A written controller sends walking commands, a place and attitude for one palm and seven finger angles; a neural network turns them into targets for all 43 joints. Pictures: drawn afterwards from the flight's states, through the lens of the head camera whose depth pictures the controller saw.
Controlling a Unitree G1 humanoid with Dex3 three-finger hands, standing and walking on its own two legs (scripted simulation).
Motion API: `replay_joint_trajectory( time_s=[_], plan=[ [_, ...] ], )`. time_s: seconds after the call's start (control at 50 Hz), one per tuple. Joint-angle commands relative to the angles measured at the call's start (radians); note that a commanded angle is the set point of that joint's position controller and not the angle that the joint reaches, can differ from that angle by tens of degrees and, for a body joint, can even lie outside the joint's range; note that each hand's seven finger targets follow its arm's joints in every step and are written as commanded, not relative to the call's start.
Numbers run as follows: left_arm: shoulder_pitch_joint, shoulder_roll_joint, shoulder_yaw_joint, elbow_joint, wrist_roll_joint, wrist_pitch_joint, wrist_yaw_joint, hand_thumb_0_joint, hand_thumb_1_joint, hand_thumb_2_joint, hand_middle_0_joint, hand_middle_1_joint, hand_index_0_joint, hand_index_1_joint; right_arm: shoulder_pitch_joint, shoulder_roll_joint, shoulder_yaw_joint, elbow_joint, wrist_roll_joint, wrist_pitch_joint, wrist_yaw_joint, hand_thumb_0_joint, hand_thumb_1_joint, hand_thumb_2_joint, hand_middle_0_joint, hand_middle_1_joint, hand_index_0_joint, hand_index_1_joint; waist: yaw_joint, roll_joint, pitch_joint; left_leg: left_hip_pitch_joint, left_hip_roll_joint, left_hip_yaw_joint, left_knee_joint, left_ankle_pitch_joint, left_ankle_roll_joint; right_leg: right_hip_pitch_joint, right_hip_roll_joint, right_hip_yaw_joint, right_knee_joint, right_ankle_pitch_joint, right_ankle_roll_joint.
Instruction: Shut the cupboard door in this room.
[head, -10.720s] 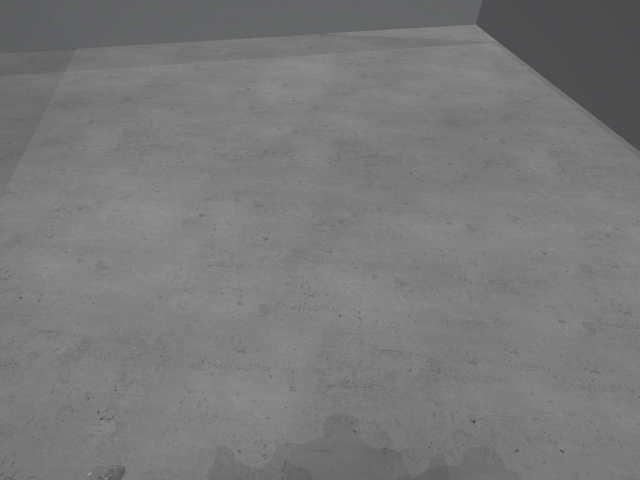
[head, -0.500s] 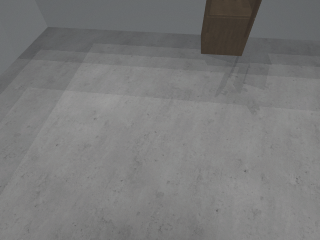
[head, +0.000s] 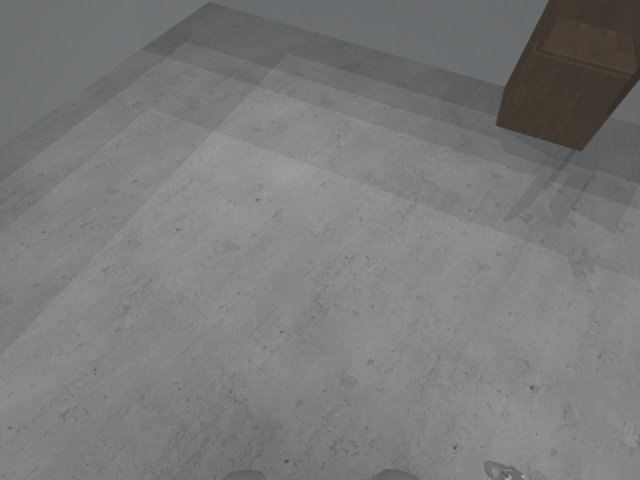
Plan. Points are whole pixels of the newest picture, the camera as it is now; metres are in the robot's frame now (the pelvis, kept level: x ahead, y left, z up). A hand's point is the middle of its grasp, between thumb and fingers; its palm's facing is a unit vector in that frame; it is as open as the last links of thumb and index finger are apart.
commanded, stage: turn or walk to find it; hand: left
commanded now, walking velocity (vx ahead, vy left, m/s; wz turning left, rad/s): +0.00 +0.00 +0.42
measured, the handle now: out of the picture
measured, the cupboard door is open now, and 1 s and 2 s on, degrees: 71 71 71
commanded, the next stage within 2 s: stand and wait in 0.20 s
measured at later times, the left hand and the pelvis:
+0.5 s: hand out of the picture +0.04 +0.14 -0.14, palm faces +0.16 -0.95 -0.27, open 7.3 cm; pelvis +0.01 -0.05 +0.01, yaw +9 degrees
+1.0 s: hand out of the picture -0.06 +0.20 -0.16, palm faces +0.34 -0.91 -0.23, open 7.4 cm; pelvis -0.03 -0.01 +0.02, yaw +17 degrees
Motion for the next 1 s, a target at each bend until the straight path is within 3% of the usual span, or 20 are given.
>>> replay_joint_trajectory(
  time_s=[0.0,0.16,0.2,0.24,0.26,0.28,0.3,0.32,0.36,0.42,0.58,0.62,0.68,0.72,0.76,0.78,0.8,0.84,0.88,0.98],
  plan=[
    [0.014,0.067,0.018,-0.086,-0.002,-0.035,-0.013,0.0,0.9,0.9,-0.2,-0.3,-0.2,-0.3,0.063,-0.18,-0.042,-0.045,-0.003,-0.021,-0.016,0.0,-0.9,-0.9,0.2,0.3,0.2,0.3,-0.03,0.203,-0.159,0.205,0.219,-0.233,-0.273,0.437,0.121,-0.122,0.003,0.051,0.085,0.111,0.011],
    [-0.044,0.045,0.005,-0.139,-0.01,-0.036,-0.007,0.0,0.9,0.9,-0.2,-0.3,-0.2,-0.3,0.104,-0.186,-0.056,-0.045,-0.01,-0.008,-0.009,0.0,-0.9,-0.9,0.2,0.3,0.2,0.3,-0.057,0.201,-0.138,0.18,0.218,-0.303,-0.252,0.43,0.154,-0.028,0.047,0.036,-0.211,0.063,0.012],
    [0.002,0.036,0.003,-0.13,-0.014,-0.041,-0.004,0.0,0.9,0.9,-0.2,-0.3,-0.2,-0.3,0.08,-0.187,-0.06,-0.051,-0.012,-0.003,-0.009,0.0,-0.9,-0.9,0.2,0.3,0.2,0.3,-0.038,0.21,-0.152,0.138,0.21,-0.321,-0.231,0.423,0.146,0.068,0.066,0.021,-0.328,0.08,0.003],
    [0.085,0.038,0.002,-0.101,-0.014,-0.053,-0.002,0.0,0.9,0.9,-0.2,-0.3,-0.2,-0.3,0.063,-0.169,-0.057,-0.049,-0.005,-0.001,-0.009,0.0,-0.9,-0.9,0.2,0.3,0.2,0.3,0.001,0.177,-0.173,0.066,0.169,-0.291,-0.164,0.358,0.104,0.223,0.074,0.006,-0.543,0.242,-0.004],
    [0.118,0.068,0.005,-0.088,-0.008,-0.065,0.001,0.0,0.9,0.9,-0.2,-0.3,-0.2,-0.3,0.072,-0.139,-0.053,-0.041,0.002,-0.003,-0.006,0.0,-0.9,-0.9,0.2,0.3,0.2,0.3,0.015,0.103,-0.181,0.007,0.112,-0.249,-0.091,0.257,0.052,0.324,0.038,0.035,-0.682,0.342,-0.009],
    [0.119,0.145,0.014,-0.088,0.007,-0.08,0.009,0.0,0.9,0.9,-0.2,-0.3,-0.2,-0.3,0.104,-0.065,-0.041,-0.045,0.011,-0.007,-0.002,0.0,-0.9,-0.9,0.2,0.3,0.2,0.3,0.006,-0.14,-0.179,-0.14,-0.002,-0.13,0.077,0.01,-0.019,0.408,-0.174,0.266,-0.754,0.411,-0.074],
    [0.097,0.193,0.014,-0.105,0.004,-0.078,0.008,0.0,0.9,0.9,-0.2,-0.3,-0.2,-0.3,0.082,-0.054,-0.035,-0.065,0.008,-0.001,-0.003,0.0,-0.9,-0.9,0.2,0.3,0.2,0.3,0.011,-0.224,-0.132,-0.182,-0.056,-0.103,0.221,-0.276,-0.043,0.308,-0.331,0.391,-0.775,0.504,-0.18],
    [0.07,0.168,0.018,-0.109,-0.004,-0.082,0.009,0.0,0.9,0.9,-0.2,-0.3,-0.2,-0.3,0.088,-0.083,-0.041,-0.045,-0.003,0.019,-0.009,0.0,-0.9,-0.9,0.2,0.3,0.2,0.3,0.005,-0.259,-0.12,-0.159,-0.027,-0.16,0.328,-0.271,-0.039,0.219,-0.313,0.397,-0.803,0.459,-0.209],
    [0.002,0.107,0.003,-0.103,-0.005,-0.08,0.011,0.0,0.9,0.9,-0.2,-0.3,-0.2,-0.3,0.107,-0.08,-0.042,0.003,-0.002,0.023,-0.004,0.0,-0.9,-0.9,0.2,0.3,0.2,0.3,-0.034,-0.123,-0.051,-0.168,-0.008,-0.139,0.443,-0.172,-0.042,0.193,-0.227,0.284,-0.771,0.518,-0.205],
    [0.011,0.071,-0.013,-0.086,-0.006,-0.089,0.008,0.0,0.9,0.9,-0.2,-0.3,-0.2,-0.3,0.138,-0.055,-0.03,0.051,0.001,0.024,-0.003,0.0,-0.9,-0.9,0.2,0.3,0.2,0.3,-0.039,-0.101,-0.077,-0.123,0.004,-0.105,0.423,-0.092,-0.064,0.242,-0.153,0.143,-0.728,0.693,-0.181],
    [0.12,0.113,0.008,0.002,0.0,-0.08,0.014,0.0,0.9,0.9,-0.2,-0.3,-0.2,-0.3,0.04,-0.042,-0.011,0.06,0.011,0.013,-0.012,0.0,-0.9,-0.9,0.2,0.3,0.2,0.3,0.032,-0.104,-0.108,-0.073,0.007,-0.047,0.182,-0.176,-0.07,0.383,-0.206,0.163,-0.693,0.855,-0.236],
    [0.115,0.123,0.012,0.011,0.002,-0.075,0.015,0.0,0.9,0.9,-0.2,-0.3,-0.2,-0.3,0.038,-0.04,-0.01,0.059,0.013,0.012,-0.012,0.0,-0.9,-0.9,0.2,0.3,0.2,0.3,0.028,-0.118,-0.112,-0.054,0.005,-0.039,0.147,-0.176,-0.065,0.374,-0.22,0.157,-0.688,0.825,-0.24],
    [0.074,0.13,0.019,0.01,0.001,-0.068,0.018,0.0,0.9,0.9,-0.2,-0.3,-0.2,-0.3,0.077,-0.038,-0.007,0.066,0.013,0.005,-0.012,0.0,-0.9,-0.9,0.2,0.3,0.2,0.3,0.0,-0.103,-0.126,0.027,0.012,-0.015,-0.01,-0.096,-0.059,0.34,-0.22,0.125,-0.651,0.744,-0.21],
    [0.046,0.115,0.018,0.005,-0.012,-0.058,0.014,0.0,0.9,0.9,-0.2,-0.3,-0.2,-0.3,0.13,-0.062,-0.011,0.08,0.009,-0.006,-0.009,0.0,-0.9,-0.9,0.2,0.3,0.2,0.3,-0.038,-0.028,-0.133,0.206,0.038,-0.033,-0.216,0.109,-0.039,0.204,-0.173,0.053,-0.57,0.551,-0.129],
    [0.03,0.032,0.001,-0.042,-0.014,-0.044,0.003,0.0,0.9,0.9,-0.2,-0.3,-0.2,-0.3,0.149,-0.192,-0.037,0.058,-0.003,-0.008,-0.009,0.0,-0.9,-0.9,0.2,0.3,0.2,0.3,-0.046,0.325,-0.105,0.241,0.348,-0.394,-0.34,0.36,0.112,-0.038,0.009,-0.072,-0.272,-0.014,-0.018],
    [-0.025,0.043,0.0,-0.045,-0.004,-0.026,0.011,0.0,0.9,0.9,-0.2,-0.3,-0.2,-0.3,0.15,-0.186,-0.04,0.067,-0.005,-0.006,-0.021,0.0,-0.9,-0.9,0.2,0.3,0.2,0.3,-0.075,0.335,-0.075,0.143,0.34,-0.417,-0.387,0.302,0.137,-0.025,0.014,0.008,-0.145,-0.066,-0.015],
    [-0.047,0.056,0.009,-0.043,-0.004,-0.02,0.007,0.0,0.9,0.9,-0.2,-0.3,-0.2,-0.3,0.118,-0.17,-0.035,0.059,-0.007,-0.003,-0.027,0.0,-0.9,-0.9,0.2,0.3,0.2,0.3,-0.055,0.282,-0.025,0.103,0.306,-0.392,-0.386,0.248,0.143,-0.053,0.009,0.042,-0.069,-0.022,-0.017],
    [-0.003,0.045,0.009,-0.019,-0.002,-0.024,-0.004,0.0,0.9,0.9,-0.2,-0.3,-0.2,-0.3,0.06,-0.147,-0.024,0.042,-0.004,-0.009,-0.029,0.0,-0.9,-0.9,0.2,0.3,0.2,0.3,-0.019,0.211,-0.04,0.14,0.239,-0.3,-0.357,0.261,0.134,-0.084,0.013,0.05,-0.007,0.073,-0.01],
    [0.009,0.044,0.01,-0.016,-0.001,-0.028,-0.008,0.0,0.9,0.9,-0.2,-0.3,-0.2,-0.3,0.072,-0.145,-0.028,0.035,0.0,-0.015,-0.029,0.0,-0.9,-0.9,0.2,0.3,0.2,0.3,-0.023,0.165,-0.081,0.183,0.213,-0.265,-0.342,0.317,0.128,-0.09,0.015,0.047,0.002,0.11,0.002],
    [-0.048,0.043,0.01,-0.058,-0.005,-0.031,-0.002,0.0,0.9,0.9,-0.2,-0.3,-0.2,-0.3,0.141,-0.15,-0.041,0.035,-0.002,-0.017,-0.027,0.0,-0.9,-0.9,0.2,0.3,0.2,0.3,-0.053,0.16,-0.115,0.258,0.213,-0.316,-0.304,0.447,0.148,-0.101,0.026,0.054,-0.066,0.088,0.021]
  ],
)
